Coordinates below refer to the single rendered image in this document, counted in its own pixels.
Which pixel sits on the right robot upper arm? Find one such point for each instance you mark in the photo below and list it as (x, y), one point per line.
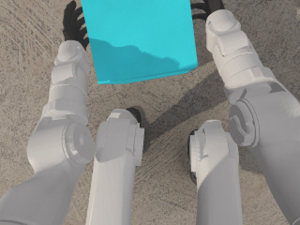
(269, 126)

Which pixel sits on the robot right forearm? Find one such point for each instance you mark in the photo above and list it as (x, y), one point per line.
(236, 60)

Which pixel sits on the carton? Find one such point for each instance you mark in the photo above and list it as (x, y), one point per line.
(139, 40)

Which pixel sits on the robot left hand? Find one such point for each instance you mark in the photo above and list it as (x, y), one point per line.
(72, 26)

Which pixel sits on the robot left forearm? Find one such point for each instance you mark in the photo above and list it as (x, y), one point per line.
(68, 89)

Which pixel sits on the left robot shin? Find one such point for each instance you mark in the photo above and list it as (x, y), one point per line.
(103, 127)

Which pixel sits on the right robot shin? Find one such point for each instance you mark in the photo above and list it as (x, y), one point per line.
(233, 147)

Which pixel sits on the left robot upper arm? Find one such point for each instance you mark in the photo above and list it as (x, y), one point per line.
(58, 155)

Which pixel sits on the robot shin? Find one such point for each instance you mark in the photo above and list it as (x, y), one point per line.
(103, 127)
(233, 147)

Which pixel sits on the robot right hand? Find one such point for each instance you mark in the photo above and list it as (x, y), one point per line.
(209, 6)

